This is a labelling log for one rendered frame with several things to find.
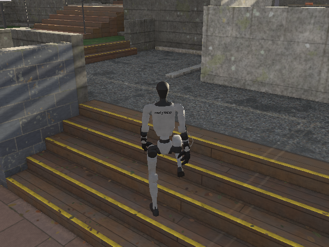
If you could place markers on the right robot upper arm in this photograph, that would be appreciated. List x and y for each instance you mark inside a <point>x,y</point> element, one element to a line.
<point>181,117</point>

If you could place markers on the left robot upper arm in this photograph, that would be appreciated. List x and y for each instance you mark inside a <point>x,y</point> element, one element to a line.
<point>145,117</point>

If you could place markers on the robot left forearm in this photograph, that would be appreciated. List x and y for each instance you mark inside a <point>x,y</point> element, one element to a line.
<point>143,136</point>

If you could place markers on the right robot thigh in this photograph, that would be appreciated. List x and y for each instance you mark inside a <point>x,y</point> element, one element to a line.
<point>176,144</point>

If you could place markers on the robot thigh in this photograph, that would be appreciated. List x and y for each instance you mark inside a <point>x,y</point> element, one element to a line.
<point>176,144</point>
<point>152,160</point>

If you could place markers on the robot right forearm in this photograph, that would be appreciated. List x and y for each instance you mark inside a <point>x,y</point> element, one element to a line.
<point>185,140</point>

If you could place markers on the robot left hand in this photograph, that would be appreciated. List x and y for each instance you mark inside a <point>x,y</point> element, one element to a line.
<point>147,144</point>

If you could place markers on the left robot thigh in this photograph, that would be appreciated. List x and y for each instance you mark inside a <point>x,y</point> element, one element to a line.
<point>152,160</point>

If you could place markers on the robot right hand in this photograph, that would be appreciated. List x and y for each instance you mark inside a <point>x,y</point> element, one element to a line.
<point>186,156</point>

